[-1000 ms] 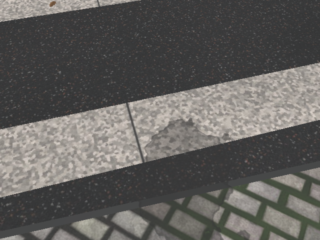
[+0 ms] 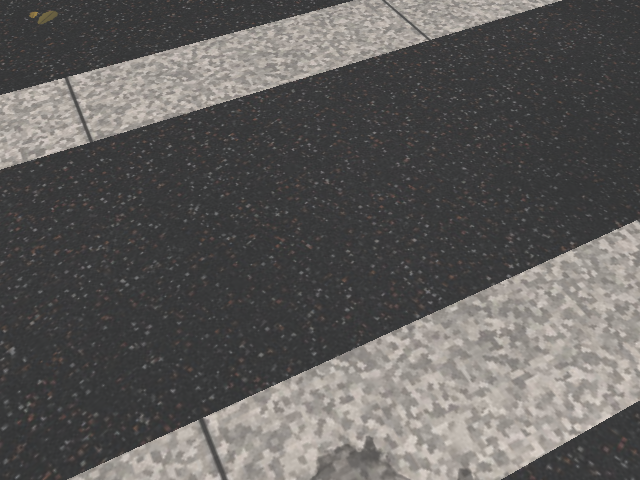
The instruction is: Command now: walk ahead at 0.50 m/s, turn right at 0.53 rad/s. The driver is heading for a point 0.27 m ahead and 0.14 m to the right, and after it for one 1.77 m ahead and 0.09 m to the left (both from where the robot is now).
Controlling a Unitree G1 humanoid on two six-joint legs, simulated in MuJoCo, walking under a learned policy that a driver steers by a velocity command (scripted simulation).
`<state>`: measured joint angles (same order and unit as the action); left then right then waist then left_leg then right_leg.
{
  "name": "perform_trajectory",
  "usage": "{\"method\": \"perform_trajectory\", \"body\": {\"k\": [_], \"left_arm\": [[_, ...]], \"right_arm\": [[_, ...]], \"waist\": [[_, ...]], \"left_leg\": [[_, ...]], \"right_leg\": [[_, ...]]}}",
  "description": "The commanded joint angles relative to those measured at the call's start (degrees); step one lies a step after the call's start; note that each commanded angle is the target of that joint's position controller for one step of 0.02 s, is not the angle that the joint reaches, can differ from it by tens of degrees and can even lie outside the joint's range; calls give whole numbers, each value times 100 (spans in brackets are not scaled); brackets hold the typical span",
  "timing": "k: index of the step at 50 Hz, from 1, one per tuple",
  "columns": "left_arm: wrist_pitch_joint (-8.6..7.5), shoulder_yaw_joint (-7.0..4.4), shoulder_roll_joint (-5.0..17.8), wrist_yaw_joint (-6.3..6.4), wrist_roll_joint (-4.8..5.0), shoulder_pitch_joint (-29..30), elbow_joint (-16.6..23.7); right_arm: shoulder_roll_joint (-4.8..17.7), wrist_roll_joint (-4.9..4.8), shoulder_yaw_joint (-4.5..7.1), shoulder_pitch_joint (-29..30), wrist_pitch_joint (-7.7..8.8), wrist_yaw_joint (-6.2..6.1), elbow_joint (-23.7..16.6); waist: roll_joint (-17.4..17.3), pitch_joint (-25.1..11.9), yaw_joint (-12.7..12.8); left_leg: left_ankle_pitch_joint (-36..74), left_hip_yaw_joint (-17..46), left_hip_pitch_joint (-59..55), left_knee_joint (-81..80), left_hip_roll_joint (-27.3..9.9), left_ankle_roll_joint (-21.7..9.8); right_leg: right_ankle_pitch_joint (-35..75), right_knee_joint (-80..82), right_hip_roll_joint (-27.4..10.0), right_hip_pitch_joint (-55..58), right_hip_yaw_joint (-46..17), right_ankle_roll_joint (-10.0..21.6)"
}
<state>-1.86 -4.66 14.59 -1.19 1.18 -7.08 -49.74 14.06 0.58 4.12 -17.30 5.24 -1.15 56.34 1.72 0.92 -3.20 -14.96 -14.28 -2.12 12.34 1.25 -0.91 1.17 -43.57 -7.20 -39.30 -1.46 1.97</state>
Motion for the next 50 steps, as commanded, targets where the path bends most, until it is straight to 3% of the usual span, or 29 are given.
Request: {"method": "perform_trajectory", "body": {"k": [1, 5, 6, 7, 8, 9, 10, 11, 12, 13, 14, 16, 19, 22, 26, 28, 30, 32, 33, 34, 36, 37, 39, 42, 46, 47, 48, 49, 50], "left_arm": [[-62, 43, 145, -130, 2, 780, 627], [-21, -87, 449, -231, 26, 492, 829], [-18, -208, 667, -227, 33, -105, 722], [-30, -398, 1010, -163, 17, -1021, 498], [7, -556, 1595, -12, -33, -1531, 393], [-39, -567, 2055, -10, -153, -1087, 666], [-65, -421, 1578, -55, -154, -1300, 747], [-117, -340, 1281, -52, -129, -1019, 765], [-149, -297, 1071, -45, -24, -673, 796], [-137, -248, 881, -5, 13, -372, 870], [-113, -210, 826, 24, -62, -193, 957], [-113, -252, 999, 59, -138, -181, 991], [-50, -302, 1174, 159, -83, -283, 997], [57, -189, 933, 258, -76, -226, 982], [25, 14, 609, 231, -259, -296, 742], [-14, 39, 673, 186, -289, -270, 628], [8, 14, 836, 208, -182, -271, 556], [-8, -38, 890, 274, -264, -916, 503], [3, -32, 810, 331, -257, -939, 522], [43, -28, 760, 371, -253, -577, 603], [181, -31, 673, 385, -123, -76, 819], [234, -58, 716, 370, -93, -80, 841], [272, -54, 640, 376, -79, -98, 824], [222, -2, 424, 367, -49, -181, 735], [159, -78, 569, 243, -32, -796, 541], [176, -161, 841, 255, -87, -969, 516], [235, -290, 1399, 318, -249, -932, 613], [198, -279, 1483, 275, -527, -605, 779], [123, -176, 1147, 307, -524, -164, 968]], "right_arm": [[983, -76, 215, -64, -36, -47, -257], [1262, -174, 308, 115, -193, -68, -358], [1321, -182, 322, 249, -257, -82, -416], [1301, -210, 299, 373, -289, -91, -483], [998, -33, 198, 256, -219, -84, -660], [337, 54, -19, -227, -28, -15, -957], [862, -163, 73, 310, 151, 62, -973], [876, -303, 78, 666, 202, 75, -1111], [834, -215, 87, 686, 187, 18, -1010], [935, -78, 147, 712, 118, -43, -976], [997, -51, 187, 658, 14, -58, -979], [824, -13, 173, 546, -140, -85, -1053], [709, 28, 126, 768, -233, -130, -1185], [634, -23, 58, 907, -271, -63, -1146], [622, -61, 5, 1188, -230, 64, -1119], [751, -59, 39, 1251, -202, 104, -1157], [894, -29, 78, 1175, -162, 139, -1194], [1413, 20, 186, 1282, -160, 133, -1302], [1396, -17, 219, 1093, -225, 142, -1261], [1148, -63, 176, 850, -304, 121, -1234], [1148, 14, 155, 379, -325, 89, -1170], [1331, 1, 216, 458, -295, 65, -1221], [1320, -117, 260, 939, -353, -28, -1361], [1234, -148, 299, 1107, -604, -110, -1424], [1205, -215, 317, 1239, -738, -155, -1551], [1037, -213, 270, 1108, -748, -165, -1560], [603, -151, 162, 976, -722, -123, -1648], [895, -123, 252, 1100, -614, -103, -1818], [1277, -135, 384, 961, -595, -92, -1674]], "waist": [[-326, 545, -87], [-666, 120, 316], [-707, -165, 677], [-555, -629, 1160], [419, -1137, 1155], [1502, -1990, 463], [454, -2408, 905], [292, -1718, 823], [-218, -1071, 595], [-236, -786, 426], [-190, -677, 261], [-100, -698, 110], [83, -804, 138], [323, -959, 262], [410, -785, 439], [447, -604, 428], [375, -463, 295], [-444, -641, 728], [-1018, -881, 664], [-1290, -904, 411], [-1543, -948, 60], [-1227, -959, 95], [-925, -828, 293], [-1172, -873, 301], [-1263, -878, 562], [-880, -817, 560], [701, -687, 387], [1383, -455, 384], [783, -298, 201]], "left_leg": [[2096, 365, -82, -368, -1816, -765], [4935, 66, -500, 834, -1903, -554], [5753, -1, -399, 1772, -1795, -451], [5497, -106, 114, 3098, -1519, -196], [2537, -63, 1702, 4982, -1121, 176], [-2233, 835, 3829, 7056, 246, 565], [-2215, 1941, 4139, 7324, -19, 431], [-1780, 1897, 4415, 7077, -265, 289], [-1350, 1856, 4327, 6502, -533, 271], [-1079, 1827, 4057, 6060, -688, 287], [-947, 1842, 3635, 5891, -732, 295], [-758, 1777, 3342, 5412, -633, 397], [-221, 1754, 3420, 4505, -443, 544], [705, 1709, 3233, 3634, -494, 583], [1211, 1680, 2545, 2689, -557, 435], [843, 1623, 2429, 2347, -479, 262], [1307, 1489, 2190, 1583, -346, 23], [4109, 2237, 1605, 1719, -884, -398], [4076, 2797, 1293, 1597, -1220, -896], [3775, 3515, 1096, 1300, -1609, -1330], [3189, 4570, 661, 789, -2097, -1760], [2893, 4497, 695, 788, -2045, -1657], [2348, 3844, 1026, 777, -1571, -1188], [1783, 3516, 1431, 691, -1107, -918], [683, 3556, 2018, 792, -839, -655], [-161, 3341, 2637, 1190, -570, -364], [-1366, 2452, 3777, 2748, 238, 6], [-2007, 2292, 4053, 3937, 305, 161], [-1677, 2489, 3907, 4795, 108, 183]], "right_leg": [[-113, 451, 33, -293, 266, 100], [-1171, 608, 579, 689, 821, 458], [-1298, 731, 857, 1415, 960, 594], [-633, 1302, 1105, 2753, 911, 793], [816, 1311, 153, 4412, -580, 1139], [1743, 1934, -1419, 5979, -3945, 2541], [2230, 2177, -1381, 6034, -3770, 2412], [2559, 2066, -1168, 5465, -2767, 2141], [2426, 2110, -792, 4581, -2060, 1794], [2241, 2233, -605, 3861, -1718, 1609], [2321, 2381, -477, 3256, -1547, 1560], [2811, 2450, -368, 2773, -1377, 1572], [2906, 2366, -187, 2696, -1206, 1446], [2352, 2327, -88, 2829, -878, 1172], [1659, 2384, -166, 2754, -749, 1037], [1567, 2208, -304, 2854, -838, 1005], [1264, 1815, -203, 2994, -822, 779], [10, 1139, 489, 2834, -445, 333], [-879, 609, 915, 2445, 8, 49], [-1877, 86, 1161, 2022, 158, -148], [-4062, -1302, 1255, 1054, -193, -236], [-4017, -1884, 1126, 858, -413, -273], [-3404, -1305, 919, 911, -401, -351], [-2651, 10, 1087, 1693, -121, -485], [-1400, 1876, 1131, 2925, 62, -293], [-1385, 2284, 608, 3485, -319, -70], [-1513, 2792, -877, 3831, -1950, 570], [-1086, 3099, -1750, 2905, -3008, 1309], [-906, 3057, -1525, 2743, -2564, 1341]]}}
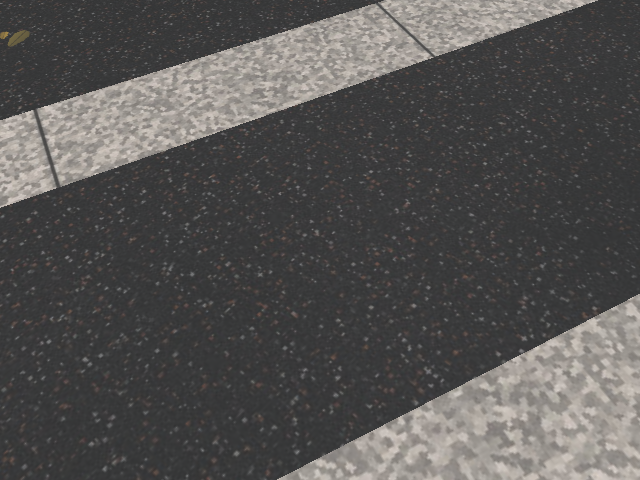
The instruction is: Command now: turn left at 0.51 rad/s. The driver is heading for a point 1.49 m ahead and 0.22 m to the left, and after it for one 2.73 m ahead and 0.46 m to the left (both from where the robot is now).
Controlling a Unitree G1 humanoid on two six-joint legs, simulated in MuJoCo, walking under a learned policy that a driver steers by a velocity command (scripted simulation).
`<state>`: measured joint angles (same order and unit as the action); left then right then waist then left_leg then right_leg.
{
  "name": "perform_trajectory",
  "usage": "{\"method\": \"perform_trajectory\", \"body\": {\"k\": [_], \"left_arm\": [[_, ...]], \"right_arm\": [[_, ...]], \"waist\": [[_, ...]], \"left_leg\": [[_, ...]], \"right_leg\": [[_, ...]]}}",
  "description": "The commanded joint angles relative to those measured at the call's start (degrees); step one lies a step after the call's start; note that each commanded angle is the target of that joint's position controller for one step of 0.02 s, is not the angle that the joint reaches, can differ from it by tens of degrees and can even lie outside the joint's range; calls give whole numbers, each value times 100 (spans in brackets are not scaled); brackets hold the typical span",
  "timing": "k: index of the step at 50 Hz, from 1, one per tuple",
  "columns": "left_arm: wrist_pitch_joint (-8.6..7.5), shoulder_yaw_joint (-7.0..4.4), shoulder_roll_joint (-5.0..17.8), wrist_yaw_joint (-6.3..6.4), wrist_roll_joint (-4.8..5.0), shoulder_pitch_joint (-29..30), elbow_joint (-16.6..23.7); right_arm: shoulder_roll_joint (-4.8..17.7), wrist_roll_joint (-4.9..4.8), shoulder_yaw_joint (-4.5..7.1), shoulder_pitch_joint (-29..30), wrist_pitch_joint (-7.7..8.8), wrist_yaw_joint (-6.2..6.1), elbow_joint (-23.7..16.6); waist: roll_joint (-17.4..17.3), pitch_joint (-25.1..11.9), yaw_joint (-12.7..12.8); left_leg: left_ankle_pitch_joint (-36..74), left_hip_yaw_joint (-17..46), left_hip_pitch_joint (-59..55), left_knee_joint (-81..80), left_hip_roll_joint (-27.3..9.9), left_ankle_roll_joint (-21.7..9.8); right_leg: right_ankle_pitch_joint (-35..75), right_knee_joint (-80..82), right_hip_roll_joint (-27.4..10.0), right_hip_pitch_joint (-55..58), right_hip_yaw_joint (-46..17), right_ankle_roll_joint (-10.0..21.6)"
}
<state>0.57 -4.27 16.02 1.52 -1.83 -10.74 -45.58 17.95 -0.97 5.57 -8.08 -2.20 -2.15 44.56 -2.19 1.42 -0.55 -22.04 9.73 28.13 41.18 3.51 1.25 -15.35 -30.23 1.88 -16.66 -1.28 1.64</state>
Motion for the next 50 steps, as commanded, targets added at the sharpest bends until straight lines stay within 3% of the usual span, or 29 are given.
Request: {"method": "perform_trajectory", "body": {"k": [1, 2, 3, 6, 10, 14, 16, 18, 19, 20, 21, 22, 23, 24, 26, 29, 32, 34, 37, 38, 39, 40, 41, 42, 45, 50], "left_arm": [[-171, -154, 771, 57, -86, 547, 604], [-200, -121, 679, 79, 32, 683, 663], [-212, -94, 638, 101, 98, 663, 643], [-157, -80, 649, 188, 83, 182, 524], [-68, -182, 924, 223, 104, -150, 442], [-34, -281, 1141, 118, 148, 16, 499], [-37, -301, 1177, 46, 221, -36, 448], [-43, -299, 1189, -1, 342, 90, 405], [-52, -267, 1101, -16, 397, 75, 341], [-91, -184, 859, -45, 317, -226, 211], [-144, 8, 378, -111, -36, -188, 414], [-132, -38, 498, -92, 28, -6, 498], [-82, -137, 876, -58, 174, 226, 478], [-41, -155, 864, -36, 251, 299, 465], [57, -196, 913, 63, 175, 131, 298], [74, -141, 699, 74, 192, -151, 171], [67, -44, 526, 75, 186, 74, 193], [59, -42, 582, 62, 207, 99, 183], [9, -6, 490, 5, 168, -187, 13], [-18, -2, 592, -7, 86, -214, -10], [-29, -42, 902, 9, 65, -230, 26], [-35, -94, 1062, -8, 147, -42, -84], [-66, -40, 749, -53, 159, 110, -42], [-100, 12, 601, -64, 101, 126, -61], [-210, 47, 562, -42, 104, 64, -197], [-199, 86, 530, 17, 132, -20, -378]], "right_arm": [[933, 0, 288, -242, 102, -2, -310], [827, 26, 283, -434, 34, -45, -159], [720, 41, 256, -456, -9, -50, -152], [512, -41, 165, -68, -9, 7, -448], [347, -25, 38, 291, -16, 120, -799], [364, -26, 3, 316, -49, 246, -984], [374, -16, 16, 290, -76, 279, -1027], [345, -14, 32, 52, -91, 315, -975], [387, 5, 59, -199, -82, 314, -876], [664, 19, 137, -421, -80, 260, -822], [1239, 103, 233, -638, -70, 144, -912], [1049, 211, 122, -428, 28, 172, -987], [820, 235, 58, -387, 139, 239, -951], [712, 219, 20, -137, 222, 250, -862], [630, 118, -17, 261, 264, 232, -833], [450, 160, -90, 395, 288, 186, -727], [477, 164, -95, 371, 279, 164, -574], [518, 176, -100, 325, 261, 169, -468], [341, 100, -198, 466, 251, 185, -331], [231, 116, -241, 256, 283, 198, -227], [178, 218, -262, 76, 325, 229, -185], [154, 218, -233, -127, 337, 245, -136], [280, 240, -230, 193, 313, 225, -101], [360, 193, -191, 337, 283, 198, -93], [254, 172, -198, 239, 193, 132, 46], [202, 146, -187, 111, 216, 115, 356]], "waist": [[888, -221, -241], [787, -208, -265], [822, -131, -203], [926, -174, 68], [1043, -342, 335], [1164, -371, 335], [1180, -389, 331], [1155, -423, 129], [1044, -475, -17], [544, -712, -27], [-1088, -1141, 76], [-1140, -1273, -51], [-619, -1143, -222], [-638, -837, -80], [-544, -576, 84], [-545, -693, 236], [-576, -622, 81], [-607, -554, 20], [-430, -409, 276], [-204, -435, 253], [291, -487, 49], [965, -422, -244], [844, -288, -17], [685, -198, 47], [640, -102, 48], [360, -106, 94]], "left_leg": [[-582, 23, 914, 2221, -117, 8], [-251, -52, 989, 2478, -153, 94], [-51, -101, 1076, 2756, -190, 203], [260, -428, 1234, 2556, -292, 445], [177, -692, 1031, 1478, -555, 590], [55, -1143, 107, 555, -601, 405], [10, -1278, -278, 38, -486, 244], [524, -1372, -840, -975, -363, -16], [1302, -1398, -1438, -1816, -263, -198], [2423, -935, -2430, -2163, -500, -386], [5268, 836, -3719, -1763, -2021, -927], [5718, 1378, -3170, -1748, -2851, -2106], [5042, 983, -2783, -1912, -2507, -2149], [4443, 554, -2585, -1961, -2082, -1822], [3958, 228, -2208, -2070, -1769, -1488], [3838, -53, -1966, -2134, -1571, -1452], [3165, -14, -1889, -2162, -1533, -1432], [2677, 168, -1819, -2207, -1585, -1466], [1719, 163, -1462, -2119, -1381, -1165], [1347, 99, -1255, -2071, -1203, -882], [909, -154, -1046, -1820, -886, -604], [636, -572, -1285, -1902, -504, -396], [730, -667, -1649, -1752, -446, -263], [792, -646, -1701, -1682, -475, -289], [1139, -577, -1656, -1686, -534, -365], [1400, -610, -1664, -1689, -528, -306]], "right_leg": [[888, 1580, -2030, 465, -1900, 1058], [930, 1482, -1749, 633, -1446, 841], [1442, 1401, -1687, 697, -1149, 834], [2198, 1325, -1596, 1160, -571, 988], [2432, 1271, -1868, 1772, -394, 1136], [2686, 1198, -1962, 1397, 24, 1122], [2840, 1029, -2000, 1346, 37, 1099], [2829, 666, -1959, 1287, 103, 918], [2565, 335, -1820, 1062, 254, 677], [1913, -266, -1549, 489, 591, 256], [-917, -1841, -988, -976, 1012, -314], [-2525, -2854, -540, -1525, 436, -580], [-2374, -3313, -651, -1476, 75, -610], [-2043, -3333, -688, -1553, -23, -577], [-1421, -3125, -696, -1433, -97, -623], [-862, -2585, -608, -875, -55, -681], [-799, -1532, -600, -433, -12, -648], [-752, -1034, -559, -171, 26, -607], [435, 543, -460, 676, 149, -428], [1187, 831, -613, 1124, -86, -332], [2116, 717, -1037, 1417, -476, -168], [1291, 541, -1044, 884, -413, 79], [451, 709, -908, 402, -395, 100], [197, 804, -830, 236, -333, 0], [480, 739, -710, 307, -204, -163], [626, 670, -633, 449, -143, -146]]}}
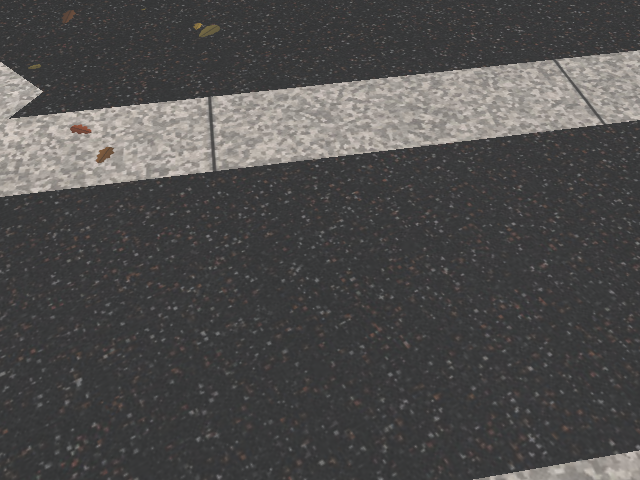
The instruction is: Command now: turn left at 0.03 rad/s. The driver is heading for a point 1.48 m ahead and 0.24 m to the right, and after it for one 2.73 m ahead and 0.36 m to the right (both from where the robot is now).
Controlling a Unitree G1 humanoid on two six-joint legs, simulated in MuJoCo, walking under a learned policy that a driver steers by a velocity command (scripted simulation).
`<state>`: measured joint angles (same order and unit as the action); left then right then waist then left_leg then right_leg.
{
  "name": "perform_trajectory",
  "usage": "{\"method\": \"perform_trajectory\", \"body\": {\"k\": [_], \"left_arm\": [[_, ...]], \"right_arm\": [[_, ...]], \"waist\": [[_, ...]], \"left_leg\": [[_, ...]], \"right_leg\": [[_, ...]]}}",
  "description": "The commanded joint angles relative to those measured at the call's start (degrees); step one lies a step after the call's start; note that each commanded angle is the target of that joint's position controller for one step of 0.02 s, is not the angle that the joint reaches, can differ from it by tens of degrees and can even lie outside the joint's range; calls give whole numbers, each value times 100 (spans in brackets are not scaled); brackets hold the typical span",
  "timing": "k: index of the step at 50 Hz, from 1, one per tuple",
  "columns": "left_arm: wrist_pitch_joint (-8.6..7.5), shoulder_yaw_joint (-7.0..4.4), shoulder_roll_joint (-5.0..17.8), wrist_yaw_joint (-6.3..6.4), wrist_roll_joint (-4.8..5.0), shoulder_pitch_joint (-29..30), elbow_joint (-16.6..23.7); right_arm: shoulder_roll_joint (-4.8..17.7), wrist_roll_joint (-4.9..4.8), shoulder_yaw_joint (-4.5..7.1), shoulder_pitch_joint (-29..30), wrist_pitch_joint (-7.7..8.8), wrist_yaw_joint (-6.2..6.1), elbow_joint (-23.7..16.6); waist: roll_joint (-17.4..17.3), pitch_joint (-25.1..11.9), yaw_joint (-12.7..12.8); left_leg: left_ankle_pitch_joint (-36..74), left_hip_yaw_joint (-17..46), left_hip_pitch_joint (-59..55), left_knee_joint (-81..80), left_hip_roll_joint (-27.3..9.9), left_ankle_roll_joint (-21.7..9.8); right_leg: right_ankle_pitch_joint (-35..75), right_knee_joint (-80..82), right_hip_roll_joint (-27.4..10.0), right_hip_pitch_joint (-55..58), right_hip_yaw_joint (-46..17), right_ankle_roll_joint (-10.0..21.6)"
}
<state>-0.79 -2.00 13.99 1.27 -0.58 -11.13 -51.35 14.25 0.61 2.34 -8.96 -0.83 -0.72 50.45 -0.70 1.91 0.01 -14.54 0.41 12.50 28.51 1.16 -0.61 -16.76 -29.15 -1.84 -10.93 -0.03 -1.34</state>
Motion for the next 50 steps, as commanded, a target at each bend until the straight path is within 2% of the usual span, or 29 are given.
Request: {"method": "perform_trajectory", "body": {"k": [1, 6, 14, 29, 30, 32, 33, 35, 38, 41, 43, 44, 45, 46, 47, 48, 49, 50], "left_arm": [[-58, -136, 728, 47, 8, 22, 168], [-46, -106, 692, 47, 18, 34, -6], [-26, -68, 631, 50, 25, 11, -285], [-5, -3, 559, 92, 33, -193, -683], [5, 4, 521, 99, 42, -313, -757], [28, -41, 630, 131, 109, -320, -747], [6, -48, 646, 140, 123, -300, -697], [-127, -50, 615, 119, 166, -400, -663], [-320, -75, 604, 35, 210, -628, -670], [-439, -115, 717, -32, 255, -954, -697], [-480, -171, 941, -58, 282, -1091, -701], [-496, -183, 950, -67, 283, -972, -635], [-522, -176, 871, -82, 258, -783, -519], [-564, -151, 776, -113, 216, -300, -283], [-678, -101, 581, -161, 163, 277, 44], [-747, -58, 370, -172, 162, 135, 24], [-771, -57, 458, -213, 317, 450, 150], [-754, -24, 365, -247, 431, 694, 259]], "right_arm": [[576, -15, 139, 178, 80, -33, -170], [600, -26, 144, 77, 79, -68, 123], [622, -41, 124, -8, 73, -116, 498], [535, -52, 56, -107, 70, -145, 937], [491, -57, 46, -208, 64, -148, 1005], [596, -127, 92, -264, 55, -163, 1018], [603, -130, 96, -233, 89, -163, 977], [533, -165, 86, -284, 246, -131, 932], [438, -209, 81, -371, 474, -35, 897], [298, -225, 50, -236, 663, 55, 771], [171, -232, 17, -293, 792, 119, 705], [209, -228, 28, -494, 843, 155, 755], [337, -230, 75, -831, 879, 193, 890], [528, -258, 168, -1589, 896, 218, 1177], [1097, -252, 373, -2828, 859, 209, 1566], [1041, -184, 308, -3062, 788, 229, 1585], [625, -122, 150, -2662, 776, 218, 1451], [459, -70, 74, -2446, 763, 198, 1344]], "waist": [[171, -151, 41], [64, -143, 30], [73, -116, 11], [74, -33, 4], [72, -157, 3], [96, 140, -11], [89, 415, -5], [99, 663, 5], [208, 536, 42], [533, 511, 125], [1015, 490, 24], [1017, 443, -104], [740, 292, -242], [191, -47, -582], [-1044, -476, -1043], [-1840, -572, -972], [-910, -45, -800], [-480, 247, -683]], "left_leg": [[685, 315, -108, -424, -292, -106], [843, 290, -189, -423, -296, -69], [939, 255, -251, -431, -301, -56], [846, 189, -206, -488, -275, -52], [240, 119, -240, -493, -206, -71], [-1851, 65, 174, -381, -82, -227], [-2462, 173, 473, -401, -136, -315], [-2574, 381, 711, -365, -286, -445], [-2198, 485, 795, -104, -348, -539], [-1582, 223, 1162, 376, -150, -521], [-930, -82, 1377, 850, -27, -519], [-500, -97, 1242, 807, -50, -535], [189, -6, 814, 703, -65, -538], [1054, 401, -497, 348, -168, -661], [1822, 1828, -2492, -317, -852, -1080], [2793, 3393, -3296, -891, -1979, -1560], [2447, 3440, -3084, -845, -2215, -1681], [2348, 3002, -3034, -896, -2198, -1685]], "right_leg": [[785, 559, -250, -109, -261, 159], [877, 563, -193, -80, -216, 178], [937, 600, -111, -67, -147, 175], [820, 652, -26, -120, -82, 160], [236, 658, 40, -80, -17, 182], [-1671, 561, 121, -450, -33, 373], [-2280, 587, 59, -707, -159, 480], [-2477, 587, -128, -891, -464, 657], [-2315, 570, -337, -703, -849, 868], [-2144, 879, -658, -209, -1513, 1159], [-1398, 1065, -1174, 142, -2272, 1431], [-514, 824, -1271, 190, -2285, 1439], [430, 291, -1054, 48, -1879, 1292], [1529, -704, -512, -778, -1078, 973], [2233, -2884, 343, -2504, 103, 413], [-1249, -4319, 605, -3991, 24, 249], [-1644, -5030, 259, -4736, -473, 431], [-1479, -5483, 72, -5296, -473, 545]]}}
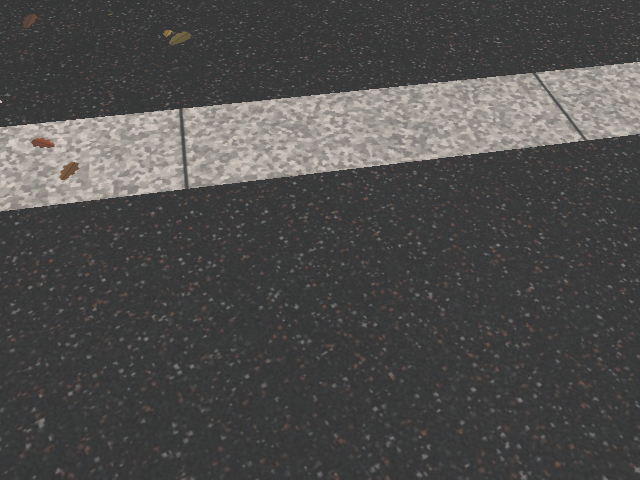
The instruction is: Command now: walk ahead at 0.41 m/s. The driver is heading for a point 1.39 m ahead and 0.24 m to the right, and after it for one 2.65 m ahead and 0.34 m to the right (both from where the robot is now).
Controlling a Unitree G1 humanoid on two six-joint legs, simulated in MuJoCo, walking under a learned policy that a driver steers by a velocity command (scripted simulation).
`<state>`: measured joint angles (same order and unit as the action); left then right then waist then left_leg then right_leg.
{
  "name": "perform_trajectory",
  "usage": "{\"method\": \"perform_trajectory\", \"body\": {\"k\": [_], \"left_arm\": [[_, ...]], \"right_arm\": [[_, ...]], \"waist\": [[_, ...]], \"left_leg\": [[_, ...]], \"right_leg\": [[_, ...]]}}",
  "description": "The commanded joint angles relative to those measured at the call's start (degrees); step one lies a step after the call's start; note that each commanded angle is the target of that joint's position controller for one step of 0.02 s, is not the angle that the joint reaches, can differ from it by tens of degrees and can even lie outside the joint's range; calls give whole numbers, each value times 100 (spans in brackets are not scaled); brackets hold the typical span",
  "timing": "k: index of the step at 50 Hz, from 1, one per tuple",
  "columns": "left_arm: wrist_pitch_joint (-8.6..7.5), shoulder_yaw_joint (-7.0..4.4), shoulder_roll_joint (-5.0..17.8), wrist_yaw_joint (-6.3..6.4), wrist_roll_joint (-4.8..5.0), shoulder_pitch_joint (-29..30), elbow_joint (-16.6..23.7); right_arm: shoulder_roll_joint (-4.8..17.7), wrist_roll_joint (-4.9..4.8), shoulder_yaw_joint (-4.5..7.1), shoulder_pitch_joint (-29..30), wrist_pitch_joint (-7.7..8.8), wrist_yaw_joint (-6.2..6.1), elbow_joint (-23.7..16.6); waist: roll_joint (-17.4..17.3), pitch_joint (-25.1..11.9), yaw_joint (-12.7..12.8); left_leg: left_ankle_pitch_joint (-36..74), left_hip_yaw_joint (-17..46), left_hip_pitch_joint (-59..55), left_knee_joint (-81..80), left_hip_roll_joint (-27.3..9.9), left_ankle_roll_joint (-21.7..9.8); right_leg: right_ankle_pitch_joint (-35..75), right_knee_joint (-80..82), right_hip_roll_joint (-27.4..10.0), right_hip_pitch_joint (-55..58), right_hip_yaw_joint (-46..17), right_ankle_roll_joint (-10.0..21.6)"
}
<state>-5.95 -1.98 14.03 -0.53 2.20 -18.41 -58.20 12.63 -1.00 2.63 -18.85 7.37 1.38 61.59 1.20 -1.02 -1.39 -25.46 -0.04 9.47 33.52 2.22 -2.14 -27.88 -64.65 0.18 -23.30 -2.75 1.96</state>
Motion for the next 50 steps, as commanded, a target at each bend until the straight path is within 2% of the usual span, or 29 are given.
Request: {"method": "perform_trajectory", "body": {"k": [1, 3, 5, 6, 7, 10, 12, 14, 15, 16, 17, 18, 19, 20, 21, 22, 24, 28, 32, 36, 40, 42, 43, 44, 45, 46, 47, 48, 50], "left_arm": [[-232, 0, 273, -86, 134, 1549, 1051], [-172, -13, 244, -116, -32, 1475, 1148], [-95, 42, 132, -145, -125, 1584, 1251], [-83, 112, 5, -166, -124, 1711, 1365], [-60, 134, 3, -164, -124, 1963, 1474], [8, 12, 385, -135, -49, 2341, 1687], [13, -127, 638, -134, -46, 1962, 1617], [85, -347, 956, -98, -6, 493, 1170], [125, -430, 1224, -63, -46, -391, 959], [114, -503, 1666, -127, -185, -857, 764], [98, -356, 1145, -156, -163, -679, 766], [43, -279, 930, -159, -140, -48, 828], [-4, -225, 801, -166, -165, 535, 965], [-49, -200, 721, -192, -241, 874, 988], [-91, -168, 622, -204, -310, 1050, 972], [-95, -147, 533, -219, -296, 1122, 932], [-113, -152, 585, -187, -252, 953, 807], [-89, -233, 915, 1, -237, 439, 645], [-17, -243, 976, 98, -166, 75, 554], [79, -269, 1029, 116, -115, -320, 388], [197, -329, 1099, 111, -90, -374, 323], [260, -318, 1092, 109, -97, -155, 387], [266, -227, 847, 107, -160, -172, 456], [169, -52, 318, 76, -261, -584, 665], [11, -9, 229, 58, -166, -654, 612], [-93, -155, 838, 31, -5, -198, 681], [-135, -168, 911, 24, 42, 188, 784], [-118, -179, 859, 50, -23, 367, 792], [22, -214, 708, 61, -106, 323, 769]], "right_arm": [[561, 69, -26, -1288, -87, -28, 199], [374, 67, -143, -884, -187, -81, 70], [370, 133, -183, -457, -261, -204, -166], [705, 112, -123, -281, -247, -270, -250], [878, 50, -66, -365, -209, -319, -271], [1068, -64, 40, -817, -160, -344, -117], [1107, -2, 96, -810, -217, -326, -128], [1035, 125, 100, -721, -371, -295, -199], [804, 203, 15, -786, -403, -272, -336], [-216, 131, -236, -1701, -295, -182, -375], [244, 11, -146, -1358, -118, -116, -329], [693, -172, -17, -666, -24, -91, -623], [810, -165, -7, -220, 13, -133, -778], [799, -87, 38, -49, -14, -186, -819], [724, -33, 62, -211, -102, -220, -806], [619, -20, 64, -361, -191, -237, -770], [541, 8, 74, -333, -306, -264, -811], [667, 109, 134, 577, -312, -286, -1153], [564, 72, 116, 1321, -235, -218, -1354], [507, 1, 55, 1940, -187, -104, -1554], [695, -36, 81, 1955, -107, 10, -1694], [970, -26, 231, 1079, -68, 6, -1474], [1332, 3, 391, 49, -58, -40, -1185], [2022, 112, 553, -760, -90, -72, -1042], [1762, 83, 483, -981, -108, -30, -953], [1319, 54, 342, -592, -84, -19, -1036], [1074, 68, 267, -120, -88, -27, -1170], [910, 96, 205, 277, -97, -12, -1244], [698, 158, 136, 550, -91, 15, -1251]], "waist": [[-317, 818, -402], [-349, 874, -82], [-450, 861, 7], [-654, 908, 91], [-703, 915, 21], [-704, 949, 33], [-775, 513, 301], [-859, -406, 1014], [-427, -1017, 1276], [1474, -2118, 729], [1241, -1946, 853], [947, -820, 693], [272, -370, 517], [32, -80, 310], [201, -71, 66], [320, -34, -58], [341, 139, -128], [95, 378, 66], [87, 422, 319], [119, 552, 566], [269, 502, 452], [314, 31, -77], [70, -716, -463], [-1199, -1587, -432], [-1855, -1984, -446], [-1219, -1274, -456], [-900, -775, -335], [-548, -403, -174], [-662, -87, 107]], "left_leg": [[3427, 2575, -2520, -1596, -2224, -1395], [3326, 1721, -1637, -2087, -1778, -968], [3315, 915, -492, -2600, -1201, -817], [3274, 545, 166, -2701, -1071, -761], [3104, 417, 506, -2972, -1016, -728], [3161, 499, -348, -3070, -1351, -655], [4855, 412, -1164, -2298, -1519, -496], [6200, 140, -1161, -371, -1313, -277], [4783, 68, 80, 1322, -1071, -153], [673, 171, 2007, 3726, 114, 152], [-519, 891, 2575, 4567, 74, -3], [-174, 734, 3133, 4839, -237, -129], [404, 616, 2914, 4562, -576, -208], [772, 534, 2622, 4212, -814, -216], [975, 596, 2183, 3926, -1022, -230], [996, 584, 1968, 3716, -1072, -209], [1053, 459, 1997, 3326, -1118, -107], [2163, 435, 2943, 2135, -1216, 180], [3013, 226, 2904, 817, -1015, 299], [2967, 69, 2773, 11, -838, 319], [2184, 43, 2423, -463, -712, 57], [1944, -228, 1154, -724, -411, -169], [1995, 46, -358, -595, -653, -415], [1776, 2283, -2545, -686, -2124, -1182], [950, 4215, -3203, -1623, -2619, -1674], [668, 3589, -2699, -1671, -2397, -1374], [979, 2736, -1986, -1717, -2178, -1147], [1406, 2163, -1250, -1915, -1939, -1054], [1903, 1516, -402, -2296, -1624, -953]], "right_leg": [[-44, -1729, -385, -4363, -121, 237], [728, -791, -686, -3625, 158, 165], [1759, 376, -543, -2386, 531, -85], [2351, 1370, -509, -1525, 553, -142], [2768, 2063, -376, -813, 664, -192], [3092, 3119, -146, -531, 572, -53], [2928, 3327, 29, -113, 560, 140], [2451, 3151, 259, 1484, 724, 444], [2224, 2949, -558, 3109, -211, 738], [332, 3932, -2081, 4757, -3290, 1793], [-465, 5032, -2069, 4396, -4495, 1650], [-458, 5141, -1998, 3452, -3685, 1358], [141, 5248, -1818, 2441, -2872, 1210], [789, 5375, -1619, 1586, -2220, 1134], [1128, 5496, -1404, 1080, -1760, 1062], [1196, 5638, -1271, 803, -1475, 1070], [1290, 5882, -1185, 464, -1084, 1174], [1445, 6105, -1293, 838, -922, 1263], [1824, 6065, -1166, 1222, -455, 1065], [1922, 5835, -1260, 1754, -275, 998], [2283, 5307, -1542, 2344, -384, 862], [3796, 4246, -1301, 2291, -156, 658], [3971, 2861, -946, 1716, 161, 469], [2205, 569, -181, -332, 585, 64], [-496, -565, 348, -1655, -38, -26], [-251, -1081, -52, -2228, -405, 105], [303, -977, -377, -2274, -260, 200], [774, -616, -616, -2048, -137, 183], [1293, -66, -855, -1459, -132, 123]]}}
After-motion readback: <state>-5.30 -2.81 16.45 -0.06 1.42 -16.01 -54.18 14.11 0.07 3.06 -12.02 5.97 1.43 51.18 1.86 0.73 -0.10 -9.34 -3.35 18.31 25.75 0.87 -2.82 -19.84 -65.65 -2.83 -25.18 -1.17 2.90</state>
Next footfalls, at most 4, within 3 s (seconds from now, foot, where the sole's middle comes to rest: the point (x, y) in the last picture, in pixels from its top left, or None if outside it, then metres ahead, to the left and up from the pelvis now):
0.30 right None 0.35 -0.14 -0.76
0.86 left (267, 438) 0.61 0.12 -0.76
1.36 right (357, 330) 0.87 -0.09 -0.76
1.82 left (267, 321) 0.90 0.13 -0.76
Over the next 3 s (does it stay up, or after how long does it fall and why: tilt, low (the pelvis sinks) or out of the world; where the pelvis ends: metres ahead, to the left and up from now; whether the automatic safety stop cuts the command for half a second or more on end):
stays up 1.09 -0.09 0.02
